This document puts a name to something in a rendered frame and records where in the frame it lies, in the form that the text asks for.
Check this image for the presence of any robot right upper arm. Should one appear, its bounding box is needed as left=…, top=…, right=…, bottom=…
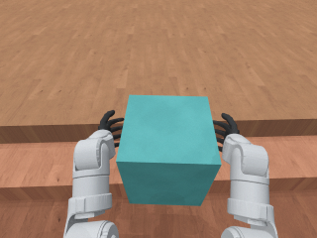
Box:
left=221, top=226, right=273, bottom=238

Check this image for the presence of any robot left forearm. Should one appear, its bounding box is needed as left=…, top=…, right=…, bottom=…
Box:
left=63, top=129, right=116, bottom=238

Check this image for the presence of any robot left hand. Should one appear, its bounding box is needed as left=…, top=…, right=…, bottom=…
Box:
left=98, top=110, right=125, bottom=148

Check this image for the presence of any robot left upper arm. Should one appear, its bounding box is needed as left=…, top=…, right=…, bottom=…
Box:
left=64, top=220, right=119, bottom=238

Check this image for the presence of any robot right forearm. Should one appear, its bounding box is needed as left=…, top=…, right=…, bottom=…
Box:
left=222, top=133, right=278, bottom=238

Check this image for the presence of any robot right hand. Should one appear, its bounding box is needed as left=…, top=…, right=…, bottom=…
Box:
left=212, top=113, right=240, bottom=152

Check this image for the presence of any carton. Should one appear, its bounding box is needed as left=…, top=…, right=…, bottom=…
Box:
left=116, top=94, right=222, bottom=206

